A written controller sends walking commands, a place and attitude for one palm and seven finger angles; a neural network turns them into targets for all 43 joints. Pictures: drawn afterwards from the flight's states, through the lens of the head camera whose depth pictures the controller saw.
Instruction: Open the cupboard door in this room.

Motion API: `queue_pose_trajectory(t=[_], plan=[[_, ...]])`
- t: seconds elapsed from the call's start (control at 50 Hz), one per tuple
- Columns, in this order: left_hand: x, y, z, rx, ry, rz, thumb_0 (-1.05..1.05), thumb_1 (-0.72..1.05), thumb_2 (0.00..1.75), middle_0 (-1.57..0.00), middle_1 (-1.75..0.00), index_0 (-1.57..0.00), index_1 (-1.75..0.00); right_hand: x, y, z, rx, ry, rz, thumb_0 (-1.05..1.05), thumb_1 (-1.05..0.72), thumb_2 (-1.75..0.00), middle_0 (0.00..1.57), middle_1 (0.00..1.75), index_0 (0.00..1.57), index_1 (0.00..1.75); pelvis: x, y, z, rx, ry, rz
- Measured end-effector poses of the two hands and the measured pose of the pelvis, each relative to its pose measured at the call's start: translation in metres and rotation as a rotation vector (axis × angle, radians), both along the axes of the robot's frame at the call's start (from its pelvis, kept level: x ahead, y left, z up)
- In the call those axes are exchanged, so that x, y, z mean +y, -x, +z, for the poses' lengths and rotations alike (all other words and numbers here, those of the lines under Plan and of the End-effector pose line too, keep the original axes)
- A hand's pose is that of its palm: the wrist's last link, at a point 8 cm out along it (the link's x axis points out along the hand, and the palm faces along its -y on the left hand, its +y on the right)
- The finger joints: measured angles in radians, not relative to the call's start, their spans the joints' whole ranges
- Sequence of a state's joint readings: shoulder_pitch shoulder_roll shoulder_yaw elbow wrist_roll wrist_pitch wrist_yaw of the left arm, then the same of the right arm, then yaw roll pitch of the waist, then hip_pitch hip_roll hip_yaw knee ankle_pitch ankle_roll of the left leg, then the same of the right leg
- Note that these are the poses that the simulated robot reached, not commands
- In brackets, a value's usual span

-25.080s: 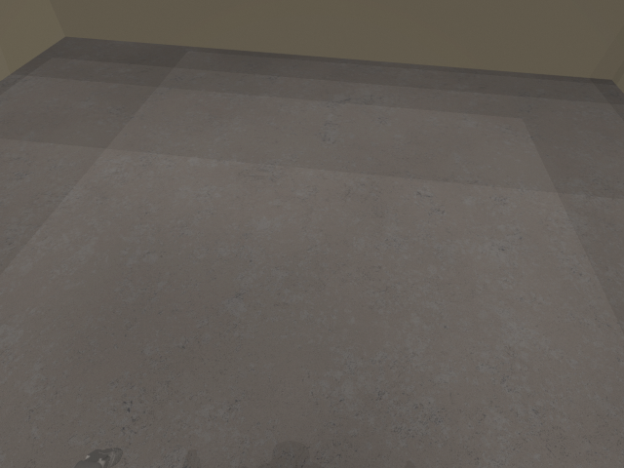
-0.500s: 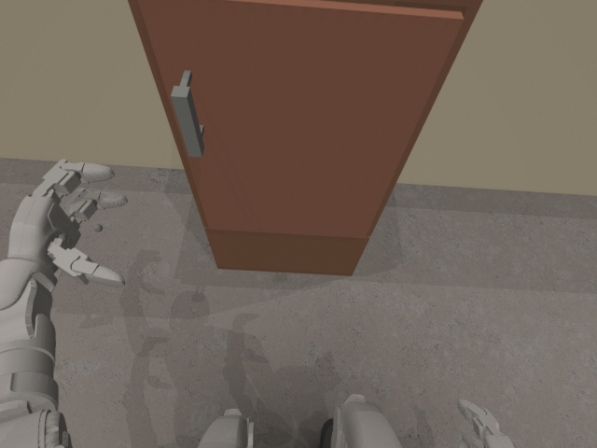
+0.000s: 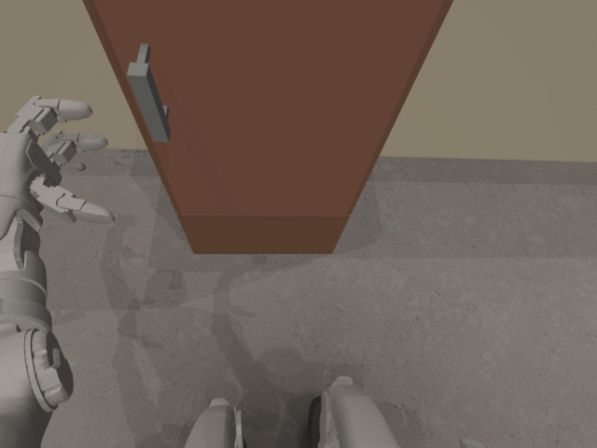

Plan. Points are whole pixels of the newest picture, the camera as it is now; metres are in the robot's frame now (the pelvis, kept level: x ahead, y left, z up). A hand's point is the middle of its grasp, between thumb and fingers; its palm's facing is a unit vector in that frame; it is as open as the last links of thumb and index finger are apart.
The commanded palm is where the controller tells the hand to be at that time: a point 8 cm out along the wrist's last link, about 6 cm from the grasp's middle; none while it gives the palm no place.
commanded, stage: move the hooked fingers beside the handle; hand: left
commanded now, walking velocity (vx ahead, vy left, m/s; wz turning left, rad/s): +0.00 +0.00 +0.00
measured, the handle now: (153, 95) +0.59 +0.19 +0.04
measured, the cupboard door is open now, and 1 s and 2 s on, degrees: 0 0 0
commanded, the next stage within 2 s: slide the fingers in behind the handle in 1.36 s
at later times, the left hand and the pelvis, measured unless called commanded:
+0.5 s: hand (109, 113) +0.54 +0.24 +0.06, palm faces -0.02 -1.00 -0.02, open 14.0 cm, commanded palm +0.53 +0.28 +0.05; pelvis +0.00 +0.00 -0.02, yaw -1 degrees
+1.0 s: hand (108, 112) +0.56 +0.25 +0.04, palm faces -0.01 -1.00 -0.02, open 13.9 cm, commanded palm +0.54 +0.27 +0.05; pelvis +0.01 +0.01 -0.01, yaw -2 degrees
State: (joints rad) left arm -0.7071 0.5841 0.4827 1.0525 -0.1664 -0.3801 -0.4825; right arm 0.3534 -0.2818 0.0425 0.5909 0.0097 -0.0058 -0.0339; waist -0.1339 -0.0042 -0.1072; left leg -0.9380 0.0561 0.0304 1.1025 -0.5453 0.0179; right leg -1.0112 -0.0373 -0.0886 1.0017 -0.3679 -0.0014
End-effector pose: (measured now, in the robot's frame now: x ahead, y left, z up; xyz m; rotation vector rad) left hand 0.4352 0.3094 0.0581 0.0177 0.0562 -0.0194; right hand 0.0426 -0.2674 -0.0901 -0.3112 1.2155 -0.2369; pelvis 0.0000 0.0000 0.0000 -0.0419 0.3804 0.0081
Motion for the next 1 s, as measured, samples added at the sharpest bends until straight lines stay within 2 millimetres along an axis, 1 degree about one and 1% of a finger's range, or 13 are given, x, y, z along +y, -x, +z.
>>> queue_pose_trajectory(t=[0.22, 0.32, 0.42, 0.54, 0.6, 0.68, 0.76, 0.82, 0.92, 1.0], plan=[[-0.005, -0.032, 0.002, -0.010, -0.003, 0.000, -0.01, -0.50, 0.30, -0.30, -1.20, -0.30, -1.20, 0.005, 0.022, -0.005, 0.089, 0.002, -0.027, 0.01, -0.91, -0.90, 0.21, 0.30, 0.20, 0.30, 0.003, 0.001, -0.005, 0.031, 0.009, 0.002], [-0.009, -0.052, 0.000, 0.007, -0.001, -0.003, -0.01, -0.50, 0.30, -0.30, -1.20, -0.30, -1.20, 0.005, 0.034, -0.007, 0.132, 0.011, -0.039, 0.01, -0.91, -0.90, 0.21, 0.30, 0.20, 0.30, 0.003, 0.003, -0.009, 0.055, 0.015, 0.004], [-0.013, -0.073, 0.001, -0.013, -0.002, 0.001, -0.01, -0.50, 0.30, -0.30, -1.20, -0.30, -1.20, 0.006, 0.048, -0.009, 0.176, 0.019, -0.062, 0.01, -0.91, -0.90, 0.21, 0.30, 0.20, 0.30, 0.004, 0.003, -0.014, 0.084, 0.020, -0.001], [-0.018, -0.094, -0.002, 0.006, 0.000, -0.001, -0.01, -0.50, 0.30, -0.30, -1.20, -0.31, -1.20, 0.010, 0.065, -0.009, 0.238, 0.012, -0.093, 0.00, -0.91, -0.90, 0.21, 0.30, 0.20, 0.30, 0.005, 0.002, -0.017, 0.110, 0.026, -0.006], [-0.015, -0.100, -0.002, 0.006, -0.010, 0.015, -0.01, -0.50, 0.30, -0.30, -1.20, -0.33, -1.23, 0.013, 0.073, -0.009, 0.267, 0.006, -0.105, 0.00, -0.91, -0.90, 0.21, 0.30, 0.20, 0.30, 0.004, 0.001, -0.018, 0.123, 0.028, -0.008], [-0.014, -0.107, -0.004, 0.011, -0.012, 0.014, -0.01, -0.50, 0.30, -0.30, -1.20, -0.33, -1.23, 0.017, 0.080, -0.008, 0.305, -0.005, -0.119, 0.00, -0.91, -0.90, 0.21, 0.30, 0.20, 0.30, 0.004, -0.001, -0.018, 0.133, 0.031, -0.011], [-0.013, -0.108, -0.006, 0.003, -0.008, 0.006, -0.01, -0.50, 0.30, -0.30, -1.20, -0.34, -1.23, 0.019, 0.083, -0.005, 0.326, -0.011, -0.128, 0.00, -0.91, -0.90, 0.21, 0.30, 0.20, 0.30, 0.004, -0.004, -0.018, 0.141, 0.032, -0.013], [-0.012, -0.107, -0.008, 0.009, -0.008, 0.005, -0.01, -0.50, 0.30, -0.30, -1.20, -0.33, -1.23, 0.020, 0.080, -0.003, 0.326, -0.015, -0.133, 0.00, -0.91, -0.90, 0.21, 0.30, 0.20, 0.30, 0.004, -0.006, -0.016, 0.141, 0.033, -0.015], [-0.011, -0.102, -0.013, 0.027, -0.003, 0.006, -0.01, -0.50, 0.30, -0.30, -1.20, -0.32, -1.22, 0.019, 0.069, -0.001, 0.307, -0.015, -0.125, 0.00, -0.91, -0.90, 0.21, 0.30, 0.20, 0.30, 0.005, -0.010, -0.012, 0.133, 0.034, -0.015], [-0.010, -0.100, -0.012, 0.016, -0.001, 0.015, -0.01, -0.50, 0.30, -0.30, -1.20, -0.31, -1.21, 0.016, 0.057, 0.000, 0.281, -0.007, -0.113, 0.00, -0.91, -0.90, 0.21, 0.30, 0.20, 0.30, 0.006, -0.013, -0.011, 0.126, 0.036, -0.013]])
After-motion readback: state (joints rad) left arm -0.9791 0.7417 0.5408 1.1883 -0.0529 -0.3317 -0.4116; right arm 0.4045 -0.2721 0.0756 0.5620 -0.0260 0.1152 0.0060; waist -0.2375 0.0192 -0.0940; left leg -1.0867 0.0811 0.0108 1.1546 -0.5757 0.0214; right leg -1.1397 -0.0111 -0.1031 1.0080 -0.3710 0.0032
